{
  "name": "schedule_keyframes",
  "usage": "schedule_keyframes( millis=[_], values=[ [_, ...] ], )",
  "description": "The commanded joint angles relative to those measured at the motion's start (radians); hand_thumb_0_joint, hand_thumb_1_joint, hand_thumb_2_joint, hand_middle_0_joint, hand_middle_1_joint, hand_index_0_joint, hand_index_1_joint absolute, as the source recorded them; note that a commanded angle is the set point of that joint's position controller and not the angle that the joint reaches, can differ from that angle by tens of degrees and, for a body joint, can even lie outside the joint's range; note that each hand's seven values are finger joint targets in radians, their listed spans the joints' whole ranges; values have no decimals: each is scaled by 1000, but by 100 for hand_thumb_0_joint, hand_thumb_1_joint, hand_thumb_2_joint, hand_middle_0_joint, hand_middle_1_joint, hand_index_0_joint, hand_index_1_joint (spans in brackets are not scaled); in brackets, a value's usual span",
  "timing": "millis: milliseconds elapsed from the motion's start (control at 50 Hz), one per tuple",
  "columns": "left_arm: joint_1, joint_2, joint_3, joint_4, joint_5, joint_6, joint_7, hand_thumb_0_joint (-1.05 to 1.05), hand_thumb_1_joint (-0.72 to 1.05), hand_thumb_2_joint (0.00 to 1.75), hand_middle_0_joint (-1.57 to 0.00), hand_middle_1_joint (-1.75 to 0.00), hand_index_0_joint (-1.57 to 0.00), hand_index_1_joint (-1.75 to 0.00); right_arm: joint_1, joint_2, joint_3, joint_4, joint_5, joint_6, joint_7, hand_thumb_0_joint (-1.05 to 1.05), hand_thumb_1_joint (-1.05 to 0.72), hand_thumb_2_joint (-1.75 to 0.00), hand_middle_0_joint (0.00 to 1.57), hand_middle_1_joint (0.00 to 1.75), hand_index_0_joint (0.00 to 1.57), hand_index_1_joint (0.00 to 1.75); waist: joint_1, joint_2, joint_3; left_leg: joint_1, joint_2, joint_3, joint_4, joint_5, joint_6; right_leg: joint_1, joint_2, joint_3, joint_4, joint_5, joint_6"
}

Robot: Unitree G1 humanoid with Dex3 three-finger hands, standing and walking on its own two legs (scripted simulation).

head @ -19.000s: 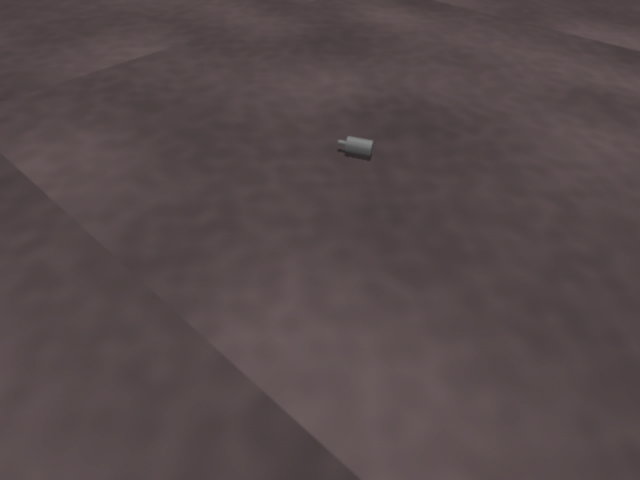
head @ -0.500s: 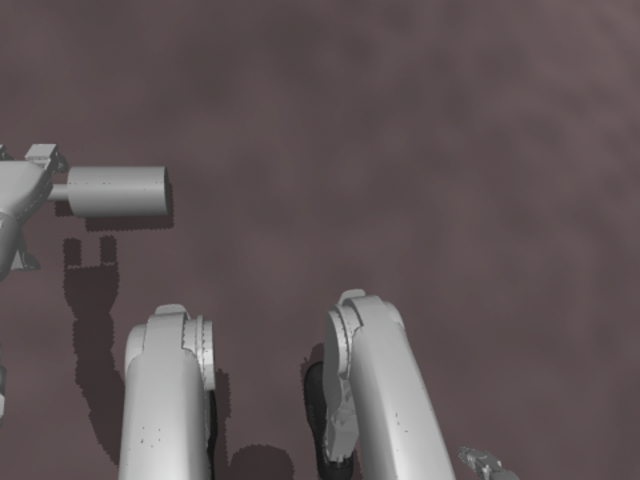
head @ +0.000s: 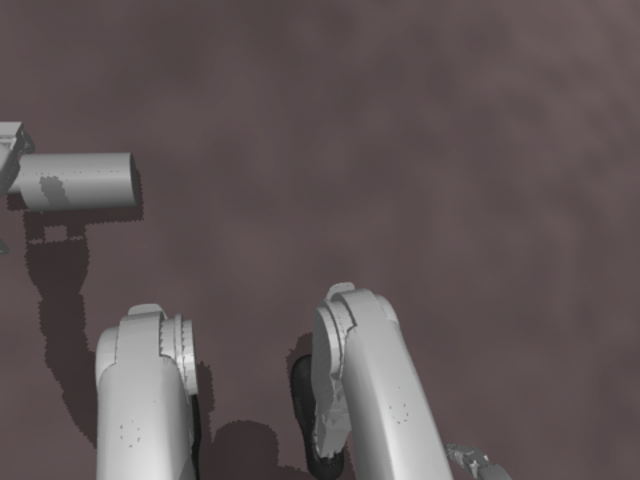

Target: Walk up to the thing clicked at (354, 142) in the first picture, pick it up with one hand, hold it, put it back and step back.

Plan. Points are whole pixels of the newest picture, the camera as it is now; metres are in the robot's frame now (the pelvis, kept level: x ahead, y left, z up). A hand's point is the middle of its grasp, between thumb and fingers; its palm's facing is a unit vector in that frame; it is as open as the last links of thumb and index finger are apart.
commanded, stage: rise first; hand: left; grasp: from above
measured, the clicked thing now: (66, 182) +0.52 +0.30 -0.31
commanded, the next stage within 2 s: approach in 1.68 s
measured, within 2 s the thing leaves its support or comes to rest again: neither
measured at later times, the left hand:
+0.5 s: hand (4, 193) +0.46 +0.32 -0.18, palm faces -0.45 -0.05 -0.89, open 14.0 cm
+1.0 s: hand (17, 186) +0.47 +0.31 -0.19, palm faces -0.46 -0.05 -0.89, open 14.1 cm
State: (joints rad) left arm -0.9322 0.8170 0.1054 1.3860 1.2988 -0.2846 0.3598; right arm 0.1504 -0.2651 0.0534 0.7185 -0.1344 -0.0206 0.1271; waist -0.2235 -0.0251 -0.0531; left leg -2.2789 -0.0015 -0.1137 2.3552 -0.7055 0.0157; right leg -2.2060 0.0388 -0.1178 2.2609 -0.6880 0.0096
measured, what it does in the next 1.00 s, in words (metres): stands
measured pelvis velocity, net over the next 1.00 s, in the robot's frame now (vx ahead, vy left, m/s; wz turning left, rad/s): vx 0.00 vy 0.00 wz -0.02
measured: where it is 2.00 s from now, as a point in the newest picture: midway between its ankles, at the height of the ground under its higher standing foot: (253, 454)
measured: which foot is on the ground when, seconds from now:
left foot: down 0.00-1.00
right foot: down 0.00-1.00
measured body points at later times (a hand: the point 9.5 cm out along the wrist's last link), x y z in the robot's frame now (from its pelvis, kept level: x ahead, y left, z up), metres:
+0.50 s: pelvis +0.00 +0.00 -0.01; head +0.25 +0.08 +0.36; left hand +0.48 +0.32 -0.13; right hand +0.05 -0.27 -0.11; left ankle +0.07 +0.12 -0.32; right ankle +0.10 -0.11 -0.32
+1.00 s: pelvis +0.00 +0.00 -0.02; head +0.25 +0.08 +0.35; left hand +0.49 +0.31 -0.14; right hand +0.04 -0.27 -0.11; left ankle +0.07 +0.12 -0.32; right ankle +0.10 -0.11 -0.32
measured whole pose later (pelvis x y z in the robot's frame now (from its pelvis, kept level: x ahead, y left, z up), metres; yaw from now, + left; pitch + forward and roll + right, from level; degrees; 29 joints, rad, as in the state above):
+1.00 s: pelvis +0.00 +0.00 -0.02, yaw -1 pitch +34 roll -10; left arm -1.03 0.87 0.08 1.47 1.29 -0.26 0.35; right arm 0.17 -0.28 0.13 0.70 -0.14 -0.03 0.14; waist -0.28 -0.03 -0.01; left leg -2.32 0.00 -0.14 2.41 -0.69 0.01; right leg -2.24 0.04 -0.14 2.30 -0.67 0.01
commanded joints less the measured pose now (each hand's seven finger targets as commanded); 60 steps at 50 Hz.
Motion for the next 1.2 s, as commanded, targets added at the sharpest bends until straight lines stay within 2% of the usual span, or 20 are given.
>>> schedule_keyframes(
  millis=[0,40,80,100,120,160,180,260,320,540,600,620,680,720,800,840,860,960,1080,1180],
  values=[
    [-303,272,42,-157,-37,10,29,0,-47,94,-13,-95,-13,-94,218,-256,-76,-8,5,2,-9,0,-91,-91,20,30,20,30,6,340,-687,599,2,26,-257,254,13,290,16,-33,-214,251,-45],
    [-292,283,50,-151,-36,10,28,0,-45,91,-14,-95,-15,-94,231,-258,-69,-8,0,2,-6,0,-91,-90,20,30,20,30,-3,319,-690,575,-1,35,-238,273,18,326,15,-30,-216,275,-39],
    [-305,296,49,-146,-40,8,26,0,-46,93,-14,-95,-14,-95,222,-253,-65,-10,5,4,-5,0,-92,-91,20,30,20,30,5,314,-694,538,-4,48,-229,248,24,346,22,-24,-223,268,-41],
    [-286,292,49,-120,-33,12,26,0,-47,93,-12,-96,-13,-95,230,-255,-58,-11,3,3,-5,0,-91,-90,20,30,20,30,0,309,-676,534,-4,47,-231,246,24,346,21,-26,-225,263,-40],
    [-309,294,46,-133,-42,9,26,0,-47,93,-12,-98,-13,-96,224,-254,-56,-11,3,3,-4,0,-91,-90,20,30,20,30,-3,307,-674,517,-4,47,-231,229,25,343,22,-27,-222,252,-41],
    [-295,291,47,-112,-33,9,28,0,-57,103,-11,-95,-8,-98,223,-255,-51,-13,2,3,-5,0,-92,-91,20,30,20,30,-4,318,-658,510,-5,47,-233,215,23,332,23,-31,-220,239,-43],
    [-321,296,47,-128,-37,7,31,0,-52,98,-9,-100,-9,-99,215,-260,-54,-15,5,2,-7,0,-91,-90,20,30,20,30,-3,328,-663,521,-2,39,-241,197,20,305,24,-35,-214,223,-47],
    [-323,274,24,-102,-29,12,31,0,-55,101,-8,-100,-8,-100,216,-262,-50,-12,7,1,-7,0,-91,-91,20,30,20,30,-13,329,-640,531,-1,29,-246,181,16,274,25,-43,-211,210,-50],
    [-352,283,19,-113,-31,14,32,0,-55,101,-8,-101,-8,-101,221,-263,-46,-13,5,-1,-7,0,-92,-91,20,30,20,30,-25,337,-644,518,-2,30,-240,182,18,286,24,-42,-206,217,-48],
    [-358,289,22,-118,-32,27,31,0,-56,101,-7,-102,-7,-102,230,-263,-36,-10,5,-1,-6,0,-92,-91,20,30,20,30,-21,376,-675,537,-2,34,-226,227,12,298,24,-43,-191,250,-48],
    [-388,287,16,-108,-34,31,27,0,-56,101,-7,-101,-7,-102,231,-268,-36,-11,6,-1,-5,0,-92,-91,20,30,20,30,-42,353,-660,534,1,23,-223,224,14,273,22,-50,-189,249,-47],
    [-372,275,1,-86,-30,33,26,0,-56,101,-8,-102,-7,-102,230,-262,-29,-11,8,-1,-4,0,-92,-91,20,30,20,30,-43,362,-628,510,-1,29,-221,219,14,278,23,-47,-189,250,-49],
    [-374,298,22,-93,-34,33,28,0,-55,100,-8,-101,-8,-101,235,-271,-27,-15,6,-1,-3,0,-91,-90,20,30,20,30,-38,361,-658,524,-1,27,-220,228,13,288,22,-51,-185,253,-46],
    [-394,284,8,-92,-36,31,24,0,-55,100,-7,-102,-8,-102,229,-270,-25,-14,5,-1,-2,0,-91,-90,20,30,20,30,-50,362,-650,508,-2,29,-212,217,15,286,22,-50,-185,250,-46],
    [-385,305,12,-66,-30,30,23,0,-56,101,-7,-102,-7,-102,232,-271,-16,-17,5,-3,-2,0,-91,-90,20,30,20,30,-50,352,-628,493,-3,30,-210,202,16,286,22,-50,-187,234,-46],
    [-390,298,1,-57,-26,28,22,0,-57,102,-7,-102,-7,-102,235,-270,-10,-16,2,-2,0,0,-92,-91,20,30,20,30,-61,343,-622,479,-4,38,-196,208,21,307,27,-48,-194,247,-44],
    [-408,315,15,-75,-32,27,27,0,-56,101,-7,-102,-7,-102,234,-273,-12,-15,4,-3,-2,0,-91,-90,20,30,20,30,-51,347,-634,480,-4,35,-201,204,18,297,25,-49,-187,242,-45],
    [-405,309,3,-41,-22,24,28,0,-55,101,-8,-102,-7,-102,239,-276,-1,-18,-2,-6,-1,0,-91,-90,20,30,20,30,-75,343,-616,470,-1,32,-187,204,19,293,28,-55,-186,244,-43],
    [-411,347,16,-44,-26,22,37,0,-55,100,-7,-102,-8,-102,227,-280,6,-24,-2,-11,-2,0,-91,-90,20,30,20,30,-61,370,-626,469,-1,30,-189,188,17,287,28,-57,-176,227,-46],
    [-412,350,15,-29,-12,32,39,0,-55,100,-7,-102,-7,-102,241,-285,9,-28,-4,-15,0,0,-91,-90,20,30,20,30,-79,378,-605,471,-1,26,-189,192,15,275,27,-63,-171,232,-46]
  ],
)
